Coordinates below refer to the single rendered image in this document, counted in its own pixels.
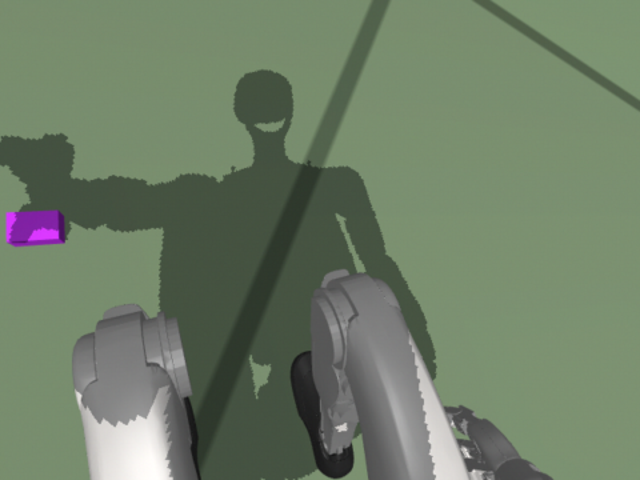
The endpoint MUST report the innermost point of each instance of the left robot foot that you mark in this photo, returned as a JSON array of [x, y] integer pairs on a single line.
[[194, 434]]

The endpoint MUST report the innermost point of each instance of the small box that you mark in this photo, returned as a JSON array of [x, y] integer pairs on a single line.
[[35, 228]]

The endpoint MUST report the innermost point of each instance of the right robot foot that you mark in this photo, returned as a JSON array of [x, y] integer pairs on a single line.
[[307, 402]]

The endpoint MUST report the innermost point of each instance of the right robot hand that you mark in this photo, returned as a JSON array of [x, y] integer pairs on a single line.
[[487, 448]]

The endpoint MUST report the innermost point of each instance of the right robot arm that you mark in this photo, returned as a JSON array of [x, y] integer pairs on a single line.
[[519, 469]]

